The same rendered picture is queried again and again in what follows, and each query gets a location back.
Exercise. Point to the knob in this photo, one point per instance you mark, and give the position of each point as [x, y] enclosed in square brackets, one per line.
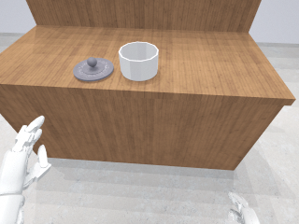
[92, 62]

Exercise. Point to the lid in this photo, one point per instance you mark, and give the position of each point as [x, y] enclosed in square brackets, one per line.
[84, 72]

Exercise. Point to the robot left forearm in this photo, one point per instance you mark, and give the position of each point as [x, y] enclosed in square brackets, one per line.
[11, 211]

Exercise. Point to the table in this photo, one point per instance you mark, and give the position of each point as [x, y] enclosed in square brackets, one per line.
[213, 96]

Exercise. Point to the robot left hand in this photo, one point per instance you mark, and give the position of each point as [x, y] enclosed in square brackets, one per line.
[13, 178]

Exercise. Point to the pot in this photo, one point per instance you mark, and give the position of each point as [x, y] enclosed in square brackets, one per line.
[139, 60]

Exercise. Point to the robot right hand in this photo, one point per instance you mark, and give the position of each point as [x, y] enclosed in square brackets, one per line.
[246, 215]

